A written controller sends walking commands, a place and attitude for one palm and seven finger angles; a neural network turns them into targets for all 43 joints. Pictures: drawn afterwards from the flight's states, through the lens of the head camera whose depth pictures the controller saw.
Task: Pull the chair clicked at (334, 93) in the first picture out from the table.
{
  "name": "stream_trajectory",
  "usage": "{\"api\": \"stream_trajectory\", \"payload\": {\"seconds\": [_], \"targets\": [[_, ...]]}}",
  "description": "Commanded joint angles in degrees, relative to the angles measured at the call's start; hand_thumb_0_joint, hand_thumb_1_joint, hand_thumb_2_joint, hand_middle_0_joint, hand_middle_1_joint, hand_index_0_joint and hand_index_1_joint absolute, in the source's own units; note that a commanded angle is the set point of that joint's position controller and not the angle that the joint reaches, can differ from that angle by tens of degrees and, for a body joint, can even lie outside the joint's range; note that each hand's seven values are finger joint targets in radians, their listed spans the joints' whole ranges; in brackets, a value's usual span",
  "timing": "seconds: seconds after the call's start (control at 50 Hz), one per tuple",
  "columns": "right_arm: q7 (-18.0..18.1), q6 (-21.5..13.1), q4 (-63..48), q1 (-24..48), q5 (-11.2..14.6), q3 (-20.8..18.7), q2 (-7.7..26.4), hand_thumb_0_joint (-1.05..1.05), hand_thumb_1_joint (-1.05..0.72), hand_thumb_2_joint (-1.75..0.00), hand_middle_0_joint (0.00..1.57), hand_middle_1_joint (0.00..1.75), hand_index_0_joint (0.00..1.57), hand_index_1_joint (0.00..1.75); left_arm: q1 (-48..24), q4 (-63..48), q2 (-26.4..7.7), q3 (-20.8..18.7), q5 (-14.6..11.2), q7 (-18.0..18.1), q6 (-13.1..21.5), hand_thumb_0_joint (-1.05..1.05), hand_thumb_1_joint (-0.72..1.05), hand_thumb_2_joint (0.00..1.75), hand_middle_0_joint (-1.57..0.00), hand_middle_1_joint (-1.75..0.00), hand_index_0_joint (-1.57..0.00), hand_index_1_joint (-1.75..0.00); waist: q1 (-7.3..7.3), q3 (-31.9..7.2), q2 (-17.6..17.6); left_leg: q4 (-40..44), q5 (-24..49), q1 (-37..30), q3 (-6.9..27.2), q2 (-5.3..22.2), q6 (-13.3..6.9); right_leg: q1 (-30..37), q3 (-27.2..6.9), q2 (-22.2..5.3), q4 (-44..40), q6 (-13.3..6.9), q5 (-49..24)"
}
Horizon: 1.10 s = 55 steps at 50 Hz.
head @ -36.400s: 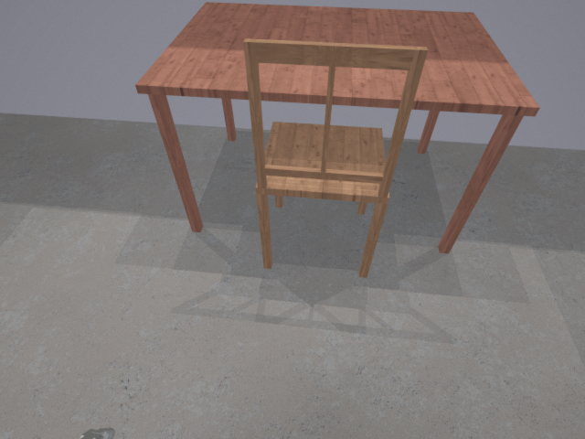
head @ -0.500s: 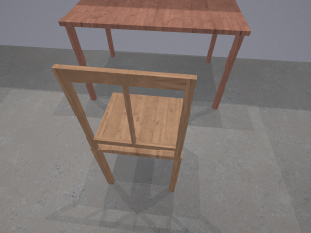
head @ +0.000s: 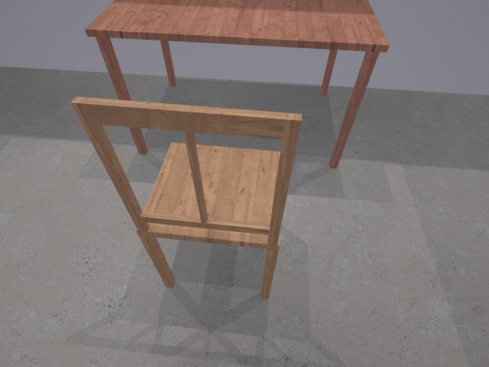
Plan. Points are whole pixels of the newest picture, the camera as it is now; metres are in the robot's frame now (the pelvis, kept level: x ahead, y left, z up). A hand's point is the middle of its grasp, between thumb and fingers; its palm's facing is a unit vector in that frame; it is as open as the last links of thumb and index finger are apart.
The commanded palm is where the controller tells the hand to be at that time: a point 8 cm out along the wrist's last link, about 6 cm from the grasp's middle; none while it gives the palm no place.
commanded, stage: look to check the result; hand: left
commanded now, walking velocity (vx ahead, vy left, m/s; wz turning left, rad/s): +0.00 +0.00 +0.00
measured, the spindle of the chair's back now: (197, 182) +0.51 +0.14 -0.06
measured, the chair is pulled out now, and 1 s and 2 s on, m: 0.60 0.60 0.60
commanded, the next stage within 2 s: stand and wait in 0.70 s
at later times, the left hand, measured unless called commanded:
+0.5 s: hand out of the picture +0.01 +0.16 -0.17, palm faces +0.04 -0.98 -0.18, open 7.3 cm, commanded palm none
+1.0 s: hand out of the picture +0.01 +0.16 -0.17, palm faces +0.05 -0.98 -0.18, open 7.3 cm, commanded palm none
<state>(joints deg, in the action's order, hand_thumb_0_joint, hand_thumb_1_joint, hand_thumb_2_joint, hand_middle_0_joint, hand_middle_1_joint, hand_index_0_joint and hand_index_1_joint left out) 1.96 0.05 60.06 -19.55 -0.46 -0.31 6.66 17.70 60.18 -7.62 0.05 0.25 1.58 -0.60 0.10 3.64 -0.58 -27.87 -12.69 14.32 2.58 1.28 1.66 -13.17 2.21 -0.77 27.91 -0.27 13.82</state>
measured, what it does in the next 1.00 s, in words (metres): stands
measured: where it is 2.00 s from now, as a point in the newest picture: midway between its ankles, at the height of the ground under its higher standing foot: outside the picture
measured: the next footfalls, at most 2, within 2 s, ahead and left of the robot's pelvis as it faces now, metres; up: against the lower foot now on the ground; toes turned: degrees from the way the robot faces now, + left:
none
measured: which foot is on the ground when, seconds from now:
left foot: down 0.00-1.00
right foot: down 0.00-1.00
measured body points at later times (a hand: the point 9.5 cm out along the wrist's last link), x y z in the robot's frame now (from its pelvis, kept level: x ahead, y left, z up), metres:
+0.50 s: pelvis +0.01 +0.00 +0.00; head +0.04 +0.00 +0.45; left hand +0.01 +0.22 -0.16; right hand +0.00 -0.21 -0.16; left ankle +0.03 +0.14 -0.74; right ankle +0.01 -0.12 -0.74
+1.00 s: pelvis +0.01 +0.00 +0.00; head +0.04 +0.00 +0.45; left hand +0.01 +0.22 -0.16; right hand +0.00 -0.21 -0.16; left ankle +0.03 +0.14 -0.74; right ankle +0.01 -0.12 -0.74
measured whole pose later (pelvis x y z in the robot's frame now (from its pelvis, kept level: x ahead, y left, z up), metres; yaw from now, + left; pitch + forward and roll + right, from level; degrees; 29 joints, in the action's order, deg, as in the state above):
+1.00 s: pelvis +0.01 +0.00 +0.00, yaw +1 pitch -1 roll +0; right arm 2.3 0.1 60.8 -18.1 -0.3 -0.1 6.8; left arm 16.5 60.3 -8.0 -0.2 0.0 1.6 -0.4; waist 0.1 4.6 -0.3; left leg -27.2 -13.3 12.8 3.2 1.4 1.9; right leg -11.1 2.9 -0.7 26.8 -0.4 14.4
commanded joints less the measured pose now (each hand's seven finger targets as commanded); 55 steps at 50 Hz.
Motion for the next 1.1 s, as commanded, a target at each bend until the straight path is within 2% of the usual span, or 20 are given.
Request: {"api": "stream_trajectory", "payload": {"seconds": [0.0, 0.06, 0.08, 0.16, 0.18, 0.26, 0.36, 0.38, 0.46, 0.48, 0.56, 0.58, 0.62, 0.66, 0.7, 0.74, 0.8, 0.86, 0.9, 1.08], "targets": [[0.3, -0.4, -1.3, -4.8, -0.2, -0.9, 4.5, 0.00, -0.90, -0.90, 0.20, 0.30, 0.20, 0.30, 4.2, -1.9, -5.4, -1.0, 0.2, 0.6, 0.4, 0.00, 0.90, 0.90, -0.20, -0.30, -0.20, -0.30, -0.09, 1.9, -0.3, 5.6, 0.2, 0.9, 2.9, 3.5, -4.2, -1.9, -4.5, -4.3, -7.1, -3.1, 0.5], [0.3, -0.5, -1.3, -4.5, -0.2, -0.9, 4.4, 0.00, -0.90, -0.90, 0.20, 0.30, 0.20, 0.30, 4.1, -1.9, -5.4, -1.2, 0.2, 0.6, 0.6, 0.00, 0.90, 0.90, -0.20, -0.30, -0.20, -0.30, -0.07, 0.1, 0.2, 4.8, 2.1, -0.1, 2.5, 3.3, -4.0, -0.9, -4.5, -4.6, -6.9, -3.1, -1.0], [0.3, -0.4, -1.2, -4.3, -0.2, -0.9, 4.3, 0.00, -0.90, -0.90, 0.20, 0.30, 0.20, 0.30, 3.8, -1.8, -5.4, -1.1, 0.2, 0.6, 0.5, 0.00, 0.90, 0.90, -0.20, -0.30, -0.20, -0.30, -0.12, 1.5, -0.4, 5.3, 1.8, 0.3, 2.7, 3.4, -4.1, -1.3, -4.4, -4.2, -7.2, -3.2, -0.7], [0.2, -0.4, -1.1, -4.3, -0.2, -0.9, 4.4, 0.00, -0.90, -0.90, 0.20, 0.30, 0.20, 0.30, 3.9, -1.8, -5.5, -1.2, 0.2, 0.6, 0.5, 0.00, 0.90, 0.90, -0.20, -0.30, -0.20, -0.30, -0.08, 0.9, 0.9, 4.7, 1.4, 0.5, 2.4, 3.2, -3.9, -0.9, -4.3, -4.7, -7.4, -3.1, 0.3], [0.3, -0.2, -1.1, -4.2, -0.2, -0.9, 4.3, 0.00, -0.90, -0.90, 0.20, 0.30, 0.20, 0.30, 3.8, -1.8, -5.6, -1.1, 0.2, 0.6, 0.4, 0.00, 0.90, 0.90, -0.20, -0.30, -0.20, -0.30, -0.03, 2.0, 0.5, 5.0, 1.2, 0.8, 2.4, 3.2, -4.0, -1.3, -4.4, -4.4, -7.7, -3.2, 0.7], [0.3, -0.3, -1.1, -4.1, -0.2, -0.9, 4.4, 0.00, -0.90, -0.90, 0.20, 0.30, 0.20, 0.30, 3.8, -2.0, -5.7, -1.2, 0.1, 0.6, 0.6, 0.00, 0.90, 0.90, -0.20, -0.30, -0.20, -0.30, -0.12, 0.2, 0.9, 3.9, 3.6, -0.5, 2.0, 3.0, -3.7, -0.5, -4.4, -4.9, -7.4, -3.3, -1.3], [0.4, -0.5, -0.9, -3.8, -0.1, -0.8, 4.5, 0.00, -0.90, -0.90, 0.20, 0.30, 0.20, 0.30, 3.4, -1.9, -5.6, -1.1, 0.0, 0.6, 0.6, 0.00, 0.90, 0.90, -0.20, -0.30, -0.20, -0.30, -0.03, 0.0, -0.1, 4.3, 5.2, -0.6, 2.6, 3.4, -3.8, 0.5, -4.1, -4.7, -6.7, -3.2, -3.5], [0.5, -0.4, -1.0, -3.7, -0.1, -0.9, 4.4, 0.00, -0.90, -0.90, 0.20, 0.30, 0.20, 0.30, 3.3, -2.0, -5.5, -1.1, 0.1, 0.7, 0.5, 0.00, 0.90, 0.90, -0.20, -0.30, -0.20, -0.30, -0.03, 1.2, -0.1, 4.7, 4.9, -0.2, 2.8, 3.5, -4.0, 0.2, -3.8, -4.4, -7.0, -3.2, -3.3], [0.5, -0.5, -1.0, -3.6, -0.1, -0.9, 4.8, 0.00, -0.90, -0.90, 0.20, 0.30, 0.20, 0.30, 3.3, -1.9, -5.4, -1.2, 0.0, 0.6, 0.6, 0.00, 0.90, 0.90, -0.20, -0.30, -0.20, -0.30, -0.08, -0.1, 0.1, 4.7, 5.0, -0.9, 2.8, 3.6, -4.0, 0.8, -3.9, -4.6, -6.7, -3.1, -3.6], [0.6, -0.5, -0.9, -3.4, -0.1, -0.9, 4.7, 0.00, -0.90, -0.90, 0.20, 0.30, 0.20, 0.30, 3.2, -2.0, -5.5, -1.1, 0.1, 0.7, 0.5, 0.00, 0.90, 0.90, -0.20, -0.30, -0.20, -0.30, 0.01, 1.0, -0.2, 5.3, 4.9, -0.6, 3.0, 3.7, -4.2, 0.4, -3.8, -4.3, -6.9, -3.1, -3.7], [0.5, -0.6, -0.9, -3.4, -0.1, -0.9, 4.9, 0.00, -0.90, -0.90, 0.20, 0.30, 0.20, 0.30, 3.2, -1.9, -5.4, -1.3, 0.0, 0.6, 0.5, 0.00, 0.90, 0.90, -0.20, -0.30, -0.20, -0.30, 0.01, 0.6, -1.0, 5.6, 3.9, -0.4, 3.1, 3.7, -4.1, 0.8, -3.7, -4.5, -6.8, -3.0, -2.8], [0.6, -0.4, -0.9, -3.2, -0.1, -0.8, 4.9, 0.00, -0.90, -0.90, 0.20, 0.30, 0.20, 0.30, 3.0, -1.8, -5.5, -1.2, 0.1, 0.6, 0.4, 0.00, 0.90, 0.90, -0.20, -0.30, -0.20, -0.30, 0.09, 2.2, -0.4, 6.1, 3.0, 0.1, 3.3, 3.8, -4.3, 0.0, -3.5, -4.2, -7.1, -3.0, -2.2], [0.5, -0.5, -0.8, -3.3, -0.1, -0.8, 4.9, 0.00, -0.90, -0.90, 0.20, 0.30, 0.20, 0.30, 3.3, -1.8, -5.5, -1.2, 0.1, 0.6, 0.5, 0.00, 0.90, 0.90, -0.20, -0.30, -0.20, -0.30, 0.07, 1.4, -1.3, 6.0, 2.9, -0.1, 3.2, 3.8, -4.3, 0.4, -3.7, -4.4, -7.1, -3.0, -2.3], [0.5, -0.6, -0.8, -3.7, -0.1, -0.8, 5.1, 0.00, -0.90, -0.90, 0.20, 0.30, 0.20, 0.30, 3.1, -1.9, -5.6, -1.3, 0.1, 0.6, 0.6, 0.00, 0.90, 0.90, -0.20, -0.30, -0.20, -0.30, 0.02, -0.2, 0.1, 5.6, 4.5, -0.6, 3.0, 3.7, -4.2, 1.5, -3.7, -4.5, -6.7, -2.9, -3.5], [0.5, -0.6, -0.9, -3.5, -0.1, -0.9, 5.1, 0.00, -0.90, -0.90, 0.20, 0.30, 0.20, 0.30, 3.1, -1.9, -5.6, -1.3, 0.1, 0.6, 0.6, 0.00, 0.90, 0.90, -0.20, -0.30, -0.20, -0.30, 0.09, 0.8, 0.1, 5.6, 4.8, -0.3, 3.1, 3.6, -4.3, 1.3, -3.5, -4.5, -6.9, -2.9, -3.6], [0.5, -0.6, -0.9, -3.5, -0.1, -0.8, 5.0, 0.00, -0.90, -0.90, 0.20, 0.30, 0.20, 0.30, 3.3, -1.9, -5.7, -1.4, 0.0, 0.6, 0.7, 0.00, 0.90, 0.90, -0.20, -0.30, -0.20, -0.30, 0.08, 0.0, 1.0, 5.1, 5.0, -0.8, 2.8, 3.5, -4.1, 1.5, -3.5, -4.8, -7.0, -2.9, -3.6], [0.5, -0.5, -0.7, -3.6, -0.1, -0.8, 5.0, 0.00, -0.90, -0.90, 0.20, 0.30, 0.20, 0.30, 3.4, -1.9, -5.6, -1.3, 0.1, 0.6, 0.6, 0.00, 0.90, 0.90, -0.20, -0.30, -0.20, -0.30, 0.04, 0.8, -0.5, 5.2, 4.8, -0.7, 3.0, 3.5, -4.2, 1.0, -3.7, -4.6, -7.1, -3.0, -3.5], [0.5, -0.6, -0.6, -3.9, -0.1, -0.8, 4.8, 0.00, -0.90, -0.90, 0.20, 0.30, 0.20, 0.30, 3.3, -1.9, -5.7, -1.4, 0.0, 0.6, 0.7, 0.00, 0.90, 0.90, -0.20, -0.30, -0.20, -0.30, -0.05, -0.1, 0.1, 4.7, 6.0, -1.1, 2.7, 3.3, -4.0, 1.8, -3.5, -4.9, -6.9, -3.1, -4.4], [0.6, -0.5, -0.6, -3.6, 0.0, -0.8, 4.9, 0.00, -0.90, -0.90, 0.20, 0.30, 0.20, 0.30, 3.2, -1.8, -5.5, -1.3, 0.0, 0.6, 0.6, 0.00, 0.90, 0.90, -0.20, -0.30, -0.20, -0.30, 0.00, 1.7, -0.5, 5.2, 5.3, -0.4, 3.1, 3.4, -4.2, 0.9, -3.4, -4.6, -7.1, -3.1, -3.8], [0.6, -0.4, -0.4, -3.8, -0.1, -0.8, 4.7, 0.00, -0.90, -0.90, 0.20, 0.30, 0.20, 0.30, 3.5, -1.6, -5.4, -1.3, 0.1, 0.6, 0.6, 0.00, 0.90, 0.90, -0.20, -0.30, -0.20, -0.30, -0.07, 1.8, 0.1, 5.5, 3.6, -0.1, 3.2, 3.4, -4.3, 0.7, -3.5, -4.4, -7.4, -3.1, -2.1]]}}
